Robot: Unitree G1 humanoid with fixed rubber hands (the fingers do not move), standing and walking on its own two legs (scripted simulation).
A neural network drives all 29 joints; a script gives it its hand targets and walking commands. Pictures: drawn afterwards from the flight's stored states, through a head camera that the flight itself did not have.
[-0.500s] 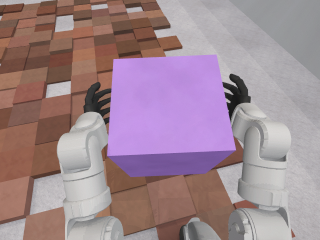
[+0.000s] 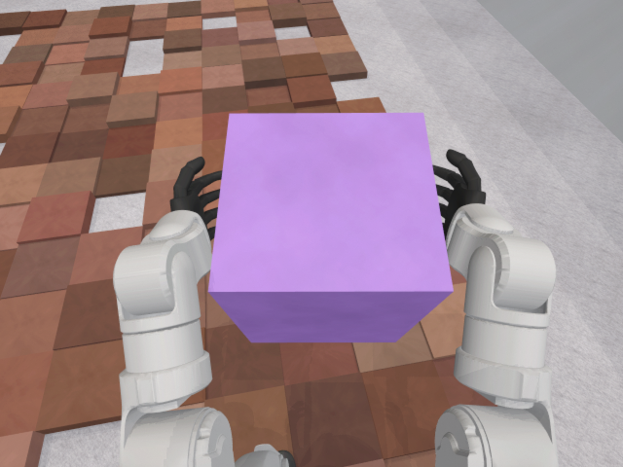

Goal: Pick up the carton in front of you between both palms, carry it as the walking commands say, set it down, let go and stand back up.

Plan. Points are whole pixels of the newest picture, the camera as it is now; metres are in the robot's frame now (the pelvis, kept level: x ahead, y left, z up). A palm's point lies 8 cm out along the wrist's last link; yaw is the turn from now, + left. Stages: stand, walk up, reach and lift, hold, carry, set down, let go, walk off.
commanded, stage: carry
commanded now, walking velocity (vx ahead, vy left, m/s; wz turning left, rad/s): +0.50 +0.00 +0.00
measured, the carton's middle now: (324, 244) +0.38 +0.00 +0.08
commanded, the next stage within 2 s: none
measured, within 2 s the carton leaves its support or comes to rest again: neither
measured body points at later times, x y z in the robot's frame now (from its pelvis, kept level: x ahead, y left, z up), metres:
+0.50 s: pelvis +0.29 -0.04 +0.04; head +0.30 -0.04 +0.49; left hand +0.63 +0.14 +0.17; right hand +0.66 -0.16 +0.18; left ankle +0.28 +0.09 -0.62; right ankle +0.29 -0.10 -0.70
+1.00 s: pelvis +0.60 +0.03 +0.02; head +0.66 +0.04 +0.46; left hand +0.96 +0.15 +0.07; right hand +0.94 -0.15 +0.08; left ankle +0.60 +0.07 -0.72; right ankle +0.60 -0.12 -0.63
